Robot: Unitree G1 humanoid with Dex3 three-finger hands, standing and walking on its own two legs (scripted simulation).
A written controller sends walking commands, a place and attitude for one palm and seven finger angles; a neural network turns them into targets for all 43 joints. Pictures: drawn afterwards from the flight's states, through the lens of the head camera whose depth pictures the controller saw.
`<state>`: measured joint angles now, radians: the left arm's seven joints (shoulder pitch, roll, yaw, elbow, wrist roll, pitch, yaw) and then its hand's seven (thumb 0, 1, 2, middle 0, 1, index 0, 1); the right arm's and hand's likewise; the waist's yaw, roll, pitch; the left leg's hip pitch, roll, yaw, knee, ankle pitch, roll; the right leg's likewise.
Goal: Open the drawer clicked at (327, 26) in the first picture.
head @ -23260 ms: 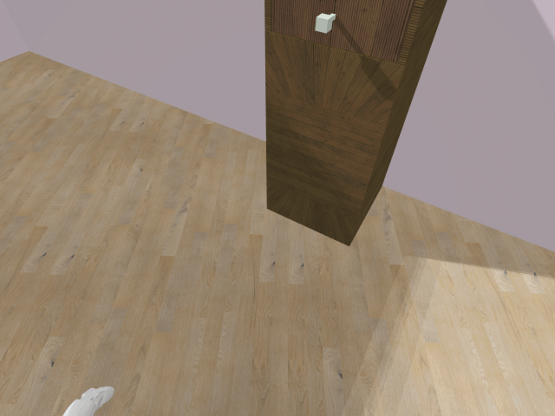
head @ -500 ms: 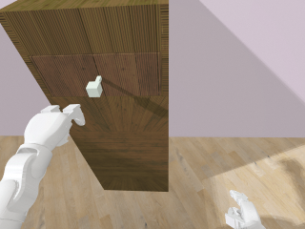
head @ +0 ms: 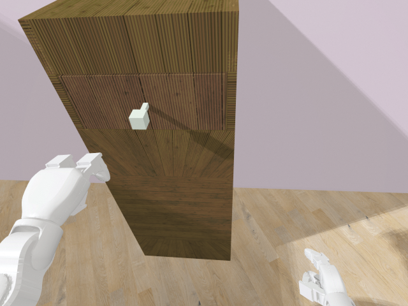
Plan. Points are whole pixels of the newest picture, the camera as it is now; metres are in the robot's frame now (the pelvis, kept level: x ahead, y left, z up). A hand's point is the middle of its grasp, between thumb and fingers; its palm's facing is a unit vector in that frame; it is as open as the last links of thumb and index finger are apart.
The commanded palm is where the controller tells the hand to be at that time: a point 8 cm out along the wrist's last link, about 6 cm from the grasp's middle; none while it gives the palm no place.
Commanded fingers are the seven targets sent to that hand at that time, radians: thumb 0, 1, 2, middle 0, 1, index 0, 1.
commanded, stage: pull the drawer open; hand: left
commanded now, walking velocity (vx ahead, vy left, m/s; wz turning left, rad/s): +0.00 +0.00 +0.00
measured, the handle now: (141, 114) +0.47 +0.23 +0.15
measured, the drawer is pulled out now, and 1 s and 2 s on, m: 0.00 0.00 0.00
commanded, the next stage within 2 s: open the thumb to release the handle in 1.02 s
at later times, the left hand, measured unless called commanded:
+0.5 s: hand (58, 229) +0.18 +0.27 +0.13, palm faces +0.11 -0.08 -0.99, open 4.8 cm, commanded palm +0.14 +0.26 +0.19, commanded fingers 0.00 0.90 0.90 -0.40 -1.35 -0.40 -1.35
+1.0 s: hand (43, 264) +0.13 +0.26 +0.12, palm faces +0.07 -0.10 -0.99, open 4.8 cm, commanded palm +0.08 +0.26 +0.19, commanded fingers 0.00 0.90 0.90 -0.40 -1.35 -0.40 -1.35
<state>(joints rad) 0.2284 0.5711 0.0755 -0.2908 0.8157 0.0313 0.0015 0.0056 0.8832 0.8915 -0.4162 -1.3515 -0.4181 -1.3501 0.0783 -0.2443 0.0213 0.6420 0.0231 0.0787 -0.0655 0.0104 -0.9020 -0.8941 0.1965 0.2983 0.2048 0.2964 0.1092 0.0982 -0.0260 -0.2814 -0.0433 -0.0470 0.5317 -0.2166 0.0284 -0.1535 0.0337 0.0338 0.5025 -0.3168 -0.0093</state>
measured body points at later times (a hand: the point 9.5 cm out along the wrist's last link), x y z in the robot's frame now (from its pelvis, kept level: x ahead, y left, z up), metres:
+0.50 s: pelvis +0.00 +0.00 +0.00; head -0.02 -0.03 +0.45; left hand +0.17 +0.27 +0.18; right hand +0.23 -0.20 -0.08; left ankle +0.04 +0.10 -0.73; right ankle -0.03 -0.12 -0.73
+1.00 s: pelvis +0.00 +0.01 +0.00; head -0.04 -0.02 +0.45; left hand +0.12 +0.27 +0.18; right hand +0.23 -0.19 -0.07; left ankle +0.04 +0.10 -0.73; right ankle -0.03 -0.12 -0.73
